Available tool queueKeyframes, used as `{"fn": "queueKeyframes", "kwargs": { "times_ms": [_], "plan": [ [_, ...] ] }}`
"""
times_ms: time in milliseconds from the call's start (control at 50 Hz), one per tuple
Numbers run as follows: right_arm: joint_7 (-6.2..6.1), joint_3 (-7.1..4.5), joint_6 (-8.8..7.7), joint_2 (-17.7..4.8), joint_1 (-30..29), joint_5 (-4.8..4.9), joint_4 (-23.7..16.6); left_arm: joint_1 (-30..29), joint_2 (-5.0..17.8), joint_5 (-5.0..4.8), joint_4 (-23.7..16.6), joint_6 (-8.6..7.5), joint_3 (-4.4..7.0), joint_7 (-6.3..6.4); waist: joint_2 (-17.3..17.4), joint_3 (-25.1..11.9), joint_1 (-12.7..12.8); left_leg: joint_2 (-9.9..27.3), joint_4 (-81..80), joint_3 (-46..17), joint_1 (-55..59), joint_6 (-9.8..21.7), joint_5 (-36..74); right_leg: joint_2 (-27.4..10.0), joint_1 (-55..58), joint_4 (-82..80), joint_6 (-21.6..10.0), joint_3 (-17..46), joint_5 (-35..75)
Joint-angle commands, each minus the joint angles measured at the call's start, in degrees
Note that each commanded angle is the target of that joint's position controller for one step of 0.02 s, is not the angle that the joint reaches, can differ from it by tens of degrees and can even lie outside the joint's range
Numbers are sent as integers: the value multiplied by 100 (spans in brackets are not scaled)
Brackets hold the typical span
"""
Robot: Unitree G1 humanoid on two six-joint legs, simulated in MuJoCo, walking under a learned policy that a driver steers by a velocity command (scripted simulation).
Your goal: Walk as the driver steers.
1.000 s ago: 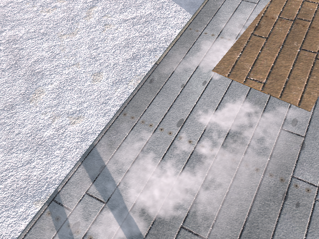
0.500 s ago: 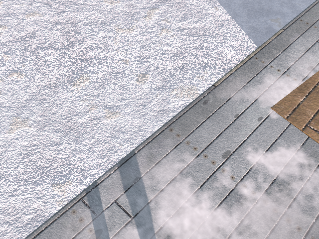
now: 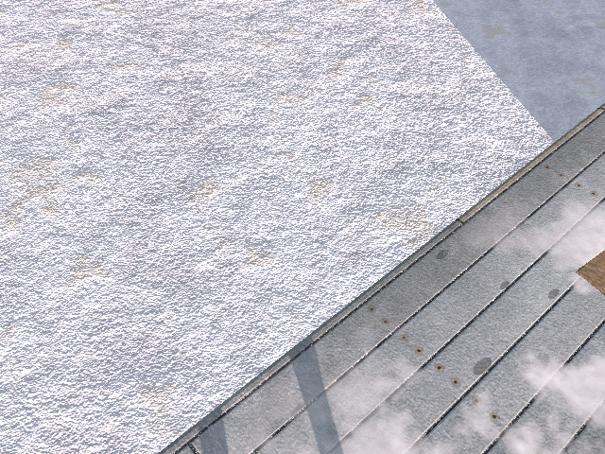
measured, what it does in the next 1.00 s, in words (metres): walks ahead: right foot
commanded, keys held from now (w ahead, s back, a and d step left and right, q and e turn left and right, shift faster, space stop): e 0.36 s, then w+e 0.22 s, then w+q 0.42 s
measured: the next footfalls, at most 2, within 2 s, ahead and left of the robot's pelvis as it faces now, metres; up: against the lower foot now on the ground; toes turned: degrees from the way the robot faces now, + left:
right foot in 0.66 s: +0.02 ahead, -0.18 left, +0.00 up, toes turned -25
left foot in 1.14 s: +0.42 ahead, -0.09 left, +0.00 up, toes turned -11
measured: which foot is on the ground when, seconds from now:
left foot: down 0.00-0.66, up 0.68-1.00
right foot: down 0.00-0.20, up 0.22-0.64, down 0.66-1.00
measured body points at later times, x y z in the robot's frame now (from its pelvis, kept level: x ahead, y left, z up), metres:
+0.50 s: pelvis +0.00 -0.01 +0.01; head +0.04 -0.01 +0.46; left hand +0.25 +0.20 -0.09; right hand +0.04 -0.32 -0.08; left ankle -0.02 +0.10 -0.73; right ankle -0.04 -0.15 -0.68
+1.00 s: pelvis +0.13 -0.13 +0.00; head +0.15 -0.14 +0.45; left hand +0.24 +0.13 -0.11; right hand +0.22 -0.42 -0.10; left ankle +0.35 -0.02 -0.67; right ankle -0.02 -0.16 -0.73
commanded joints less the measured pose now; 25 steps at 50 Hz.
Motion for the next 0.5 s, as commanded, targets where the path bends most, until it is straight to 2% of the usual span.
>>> {"fn": "queueKeyframes", "kwargs": {
  "times_ms": [20, 40, 100, 140, 160, 180, 200, 220, 240, 260, 280, 300, 320, 360, 400, 420, 500],
  "plan": [
    [-119, -348, -12, -926, 488, -42, -302, -312, 1065, -84, -551, -25, 299, 2, -805, -555, -347, 393, 229, 4, -64, -71, 1212, -591, 674, -329, -815, 1035, 2633],
    [-155, -360, 38, -835, 308, -11, -374, -250, 997, -75, -553, -2, 288, 5, -827, -584, -266, 354, 456, 104, -152, -105, 1106, -698, 654, -425, -938, 1318, 2415],
    [-179, -406, 166, -594, 126, 41, -571, -146, 1063, -30, -609, 10, 322, 31, -1142, -677, -168, 167, 984, 164, -462, -201, 299, -1008, 682, -644, -1350, 2070, 2354],
    [-128, -425, 133, -452, 226, 46, -623, -347, 1032, -38, -685, 40, 324, 44, -1284, -732, -252, 139, 860, 87, -614, -174, -572, -1034, 807, -684, -1343, 2233, 2360],
    [-94, -447, 101, -438, 387, 61, -587, -551, 1050, -79, -749, 82, 344, 47, -1190, -737, -355, 206, 401, 84, -453, -138, -386, -900, 731, -598, -1179, 2110, 2248],
    [-77, -506, 96, -561, 517, 55, -541, -764, 1025, -128, -844, 110, 362, 61, -931, -713, -394, 392, -161, 36, -119, -67, 355, -673, 459, -360, -954, 1872, 1898],
    [-75, -631, 98, -916, 572, 30, -546, -815, 892, -152, -952, 125, 348, 66, -175, -679, -272, 973, -507, -406, 248, 116, 1359, -235, -43, 240, -665, 1360, 1079],
    [-69, -741, 118, -1302, 402, 35, -570, -618, 795, -161, -959, 118, 323, 69, 1085, -365, -85, 1749, -877, -1335, 438, 602, 2325, 474, -889, 870, -238, 499, -272],
    [-81, -693, 85, -1120, 248, -21, -731, -438, 953, -77, -857, 93, 391, 76, 1375, -360, -147, 2591, -1000, -1982, 575, 1219, 3271, 492, -1305, 2137, 13, 214, -2171],
    [-113, -613, 44, -927, 265, -35, -804, -355, 1180, -89, -742, 116, 512, 75, 775, -342, -155, 2824, -926, -2004, 612, 1499, 3905, 391, -1541, 3317, 118, 383, -2510],
    [-138, -577, 9, -858, 55, 0, -859, -255, 1132, -135, -648, 178, 550, 80, 332, -251, -6, 2641, -803, -1578, 608, 1386, 4048, 323, -1636, 3845, 194, 458, -2353],
    [-151, -589, -15, -889, -155, 86, -862, -194, 1008, -150, -606, 239, 532, 89, 301, -86, 70, 2423, -797, -1175, 665, 1203, 3818, 222, -1816, 3849, 270, 465, -2011],
    [-189, -595, -33, -887, -110, 118, -844, -348, 885, -146, -635, 262, 491, 95, 377, -18, -28, 2234, -780, -882, 825, 1056, 3891, 166, -1949, 3729, 311, 423, -1688],
    [-251, -635, 21, -975, 86, 89, -762, -599, 683, -186, -761, 263, 408, 43, 638, -71, -162, 2012, -728, -418, 1126, 1022, 4262, 174, -1934, 3307, 434, 94, -1331],
    [-277, -685, 68, -1045, 466, 74, -646, -930, 591, -194, -923, 269, 336, -32, 687, -288, -428, 2096, -916, -304, 1540, 1035, 3338, 30, -1923, 2724, 421, -96, -1117],
    [-275, -712, 73, -1096, 575, 111, -606, -1097, 526, -190, -1020, 281, 287, -73, 697, -286, -536, 2165, -1078, -314, 1604, 1038, 2710, -21, -1899, 2467, 390, -171, -1116],
    [-157, -777, -9, -1319, 720, 181, -499, -1395, 539, -161, -1235, 248, 237, -200, 715, -71, -652, 2351, -1534, -171, 1371, 990, 1139, -148, -1535, 1585, 138, -424, -1202]
  ]
}}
